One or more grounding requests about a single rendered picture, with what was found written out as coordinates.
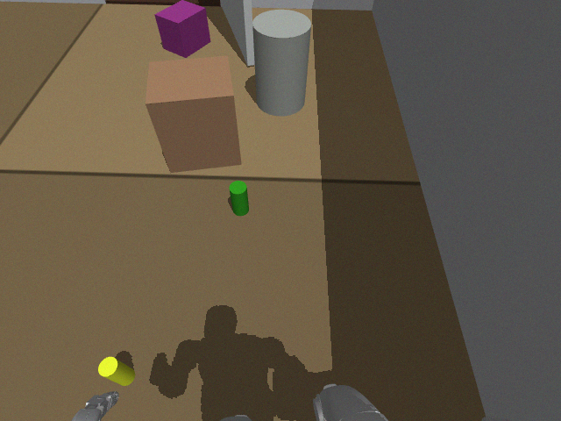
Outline left robot hand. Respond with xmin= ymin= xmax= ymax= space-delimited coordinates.
xmin=72 ymin=391 xmax=119 ymax=421

